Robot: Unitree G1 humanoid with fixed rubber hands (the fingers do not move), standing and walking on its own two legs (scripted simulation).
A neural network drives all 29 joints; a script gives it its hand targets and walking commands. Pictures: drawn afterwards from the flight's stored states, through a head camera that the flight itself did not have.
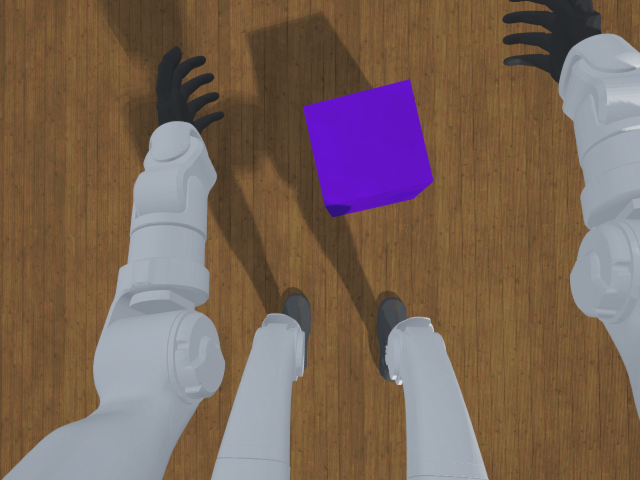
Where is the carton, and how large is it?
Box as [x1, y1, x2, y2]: [303, 79, 432, 216]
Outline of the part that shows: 409,79 303,106 324,204 332,216 413,198 432,181 432,176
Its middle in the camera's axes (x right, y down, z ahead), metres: +0.11 -0.19 +0.86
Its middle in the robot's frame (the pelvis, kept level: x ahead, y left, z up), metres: +0.56 -0.02 -0.54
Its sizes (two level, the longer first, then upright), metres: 0.210 0.200 0.250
